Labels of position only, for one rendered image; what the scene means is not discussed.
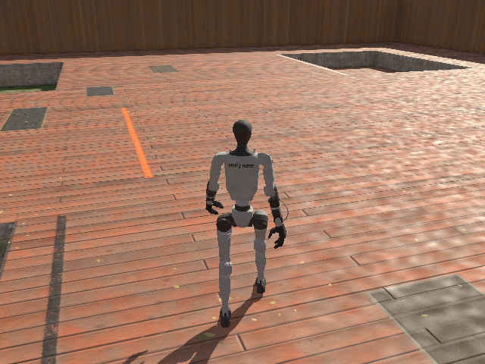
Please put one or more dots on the right robot forearm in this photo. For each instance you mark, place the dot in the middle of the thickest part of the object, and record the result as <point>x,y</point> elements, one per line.
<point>275,208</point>

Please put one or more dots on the right robot upper arm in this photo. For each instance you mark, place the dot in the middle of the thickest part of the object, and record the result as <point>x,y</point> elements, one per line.
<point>268,172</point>

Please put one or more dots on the robot left shin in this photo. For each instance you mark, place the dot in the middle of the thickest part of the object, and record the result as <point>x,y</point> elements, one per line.
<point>224,286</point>

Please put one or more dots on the left robot upper arm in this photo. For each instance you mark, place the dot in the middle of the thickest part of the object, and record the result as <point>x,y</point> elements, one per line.
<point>215,171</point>

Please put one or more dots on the right robot hand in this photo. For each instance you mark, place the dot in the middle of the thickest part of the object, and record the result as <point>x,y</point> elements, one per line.
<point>282,234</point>

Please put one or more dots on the left robot hand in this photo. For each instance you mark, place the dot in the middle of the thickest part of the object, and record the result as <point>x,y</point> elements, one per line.
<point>209,207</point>

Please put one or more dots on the left robot forearm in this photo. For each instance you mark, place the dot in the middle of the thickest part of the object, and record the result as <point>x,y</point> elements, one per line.
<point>210,195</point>

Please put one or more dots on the right robot thigh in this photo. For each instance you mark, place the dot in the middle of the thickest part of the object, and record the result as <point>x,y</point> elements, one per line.
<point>260,223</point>

